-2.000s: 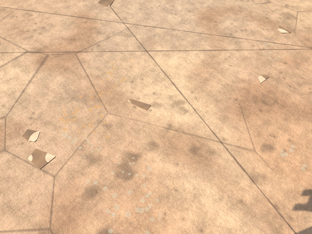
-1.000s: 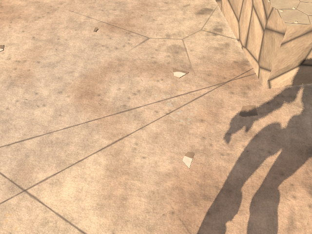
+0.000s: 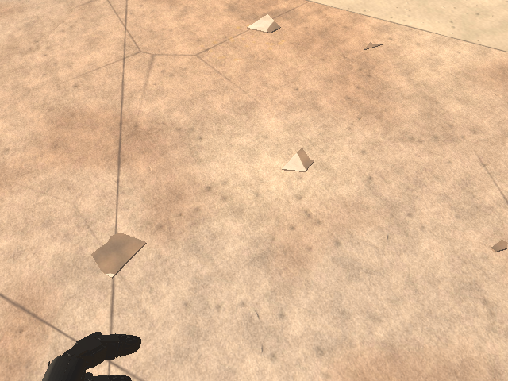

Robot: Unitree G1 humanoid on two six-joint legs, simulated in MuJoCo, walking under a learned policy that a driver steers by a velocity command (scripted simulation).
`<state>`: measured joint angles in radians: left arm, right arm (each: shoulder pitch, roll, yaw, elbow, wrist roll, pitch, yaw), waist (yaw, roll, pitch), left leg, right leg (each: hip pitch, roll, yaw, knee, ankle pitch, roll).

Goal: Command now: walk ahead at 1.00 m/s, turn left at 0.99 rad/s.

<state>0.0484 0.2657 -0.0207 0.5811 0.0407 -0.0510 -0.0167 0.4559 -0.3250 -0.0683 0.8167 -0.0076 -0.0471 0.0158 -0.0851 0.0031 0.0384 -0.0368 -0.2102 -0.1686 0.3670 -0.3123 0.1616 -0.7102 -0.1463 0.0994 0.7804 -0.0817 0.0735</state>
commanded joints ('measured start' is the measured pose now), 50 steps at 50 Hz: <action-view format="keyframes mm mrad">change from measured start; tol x64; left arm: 1 -43 108 30 -60 -23 -7 -3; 50 318 318 155 36 7 1 -12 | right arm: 1 -114 -183 -54 -100 8 -31 3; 50 -138 17 25 -174 1 -18 -19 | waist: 1 42 27 18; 50 58 -341 -297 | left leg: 1 -305 213 -237 -148 319 90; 8 -756 94 17 1061 -140 -35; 24 -448 185 266 277 274 -20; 29 542 607 -401 128 -305 32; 34 -44 499 18 -39 768 -3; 46 -70 398 390 204 1072 -117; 50 -648 47 110 1250 -398 -240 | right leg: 1 369 79 -68 -157 173 -17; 8 1030 -319 847 -579 -874 -188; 26 730 -104 -188 -422 1010 -183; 29 93 121 -104 540 -414 -164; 47 589 216 -217 -138 119 -175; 50 933 -133 583 -296 736 -532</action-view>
